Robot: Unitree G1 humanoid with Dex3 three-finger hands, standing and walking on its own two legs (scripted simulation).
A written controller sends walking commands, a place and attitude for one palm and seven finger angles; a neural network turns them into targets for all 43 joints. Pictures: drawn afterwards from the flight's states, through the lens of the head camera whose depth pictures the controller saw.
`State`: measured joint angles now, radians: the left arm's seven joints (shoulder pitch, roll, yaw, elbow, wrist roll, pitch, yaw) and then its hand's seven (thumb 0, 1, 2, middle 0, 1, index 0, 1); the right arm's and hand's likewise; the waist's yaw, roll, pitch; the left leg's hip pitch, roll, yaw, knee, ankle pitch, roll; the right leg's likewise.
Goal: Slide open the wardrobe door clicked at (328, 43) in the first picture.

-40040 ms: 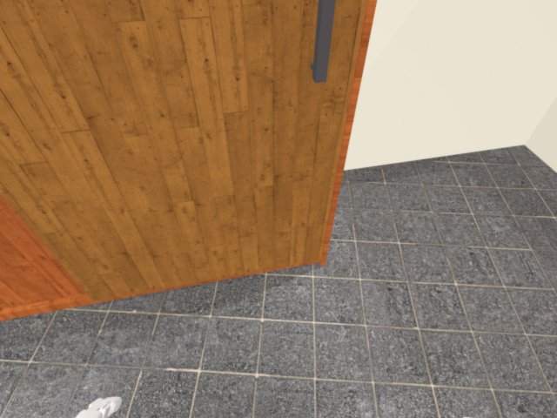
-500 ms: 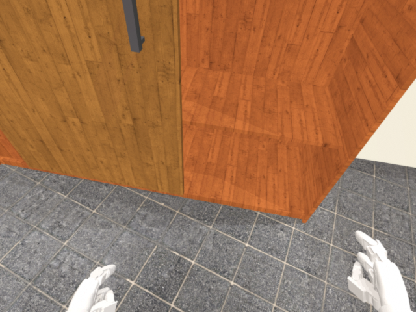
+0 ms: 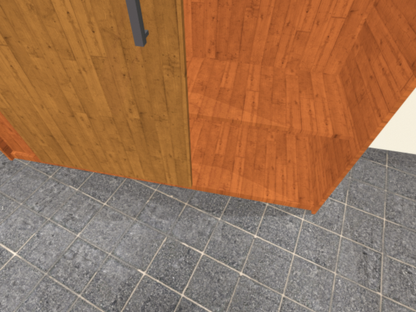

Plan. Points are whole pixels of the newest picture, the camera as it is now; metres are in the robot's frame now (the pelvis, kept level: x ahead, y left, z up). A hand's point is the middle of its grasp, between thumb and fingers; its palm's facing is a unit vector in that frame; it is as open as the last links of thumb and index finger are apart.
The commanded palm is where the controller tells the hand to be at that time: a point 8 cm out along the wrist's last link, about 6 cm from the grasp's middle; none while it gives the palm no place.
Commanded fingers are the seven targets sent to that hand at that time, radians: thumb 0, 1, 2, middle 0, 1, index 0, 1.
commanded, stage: let the arm hang, fingers relaxed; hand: right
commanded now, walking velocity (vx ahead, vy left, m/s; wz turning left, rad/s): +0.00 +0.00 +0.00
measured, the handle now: (138, 8) +0.79 +0.24 +0.19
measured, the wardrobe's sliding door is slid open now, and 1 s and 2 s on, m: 0.67 0.67 0.67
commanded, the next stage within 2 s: look to check the result in 0.48 s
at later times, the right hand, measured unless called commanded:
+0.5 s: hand out of the picture +0.06 -0.17 -0.18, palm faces -0.04 +0.98 -0.19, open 7.3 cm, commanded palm none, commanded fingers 0.00 -0.90 -0.90 0.20 0.30 0.20 0.30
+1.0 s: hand out of the picture +0.06 -0.19 -0.18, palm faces -0.03 +0.98 -0.21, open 7.4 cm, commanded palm none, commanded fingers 0.00 -0.90 -0.90 0.20 0.30 0.20 0.30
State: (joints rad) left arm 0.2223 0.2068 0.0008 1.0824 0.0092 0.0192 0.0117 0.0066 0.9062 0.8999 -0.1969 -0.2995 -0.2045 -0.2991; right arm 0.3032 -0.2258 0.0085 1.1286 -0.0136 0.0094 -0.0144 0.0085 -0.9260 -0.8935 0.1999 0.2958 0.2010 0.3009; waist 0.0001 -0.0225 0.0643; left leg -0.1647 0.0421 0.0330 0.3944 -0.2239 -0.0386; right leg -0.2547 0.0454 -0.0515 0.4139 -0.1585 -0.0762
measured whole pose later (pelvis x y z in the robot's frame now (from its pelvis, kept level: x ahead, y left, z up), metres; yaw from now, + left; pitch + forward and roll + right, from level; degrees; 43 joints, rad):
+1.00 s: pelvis +0.03 +0.00 +0.00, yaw +1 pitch +0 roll +0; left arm 0.15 0.21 0.00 1.14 0.01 -0.01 0.02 0.00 0.91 0.90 -0.20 -0.30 -0.21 -0.30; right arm 0.20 -0.21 0.00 1.15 -0.01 -0.01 -0.02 0.01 -0.91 -0.89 0.20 0.30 0.20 0.30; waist 0.01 0.01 0.06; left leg -0.09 0.05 0.02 0.34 -0.24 -0.04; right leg -0.18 0.06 -0.07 0.35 -0.18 -0.08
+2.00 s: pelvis +0.04 +0.02 +0.01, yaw +1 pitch +0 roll +0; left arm 0.08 0.31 0.01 1.14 0.01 -0.01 0.01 0.00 0.90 0.90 -0.20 -0.30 -0.21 -0.30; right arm 0.10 -0.30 -0.01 1.13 -0.01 -0.01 0.00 0.01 -0.91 -0.89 0.20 0.30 0.20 0.30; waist 0.01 0.01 0.06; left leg -0.05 0.03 0.03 0.28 -0.22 -0.02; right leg -0.14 0.04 -0.05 0.29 -0.15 -0.05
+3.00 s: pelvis +0.04 +0.04 +0.01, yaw +1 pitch +0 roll +0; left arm 0.07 0.33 0.00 1.13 0.01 0.00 0.01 0.00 0.90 0.90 -0.20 -0.30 -0.21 -0.30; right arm 0.09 -0.32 0.00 1.12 -0.01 -0.02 0.00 0.01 -0.91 -0.89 0.20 0.30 0.20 0.30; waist 0.02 0.01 0.07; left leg -0.04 -0.01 0.03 0.25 -0.21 0.01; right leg -0.12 0.00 -0.05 0.28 -0.15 -0.01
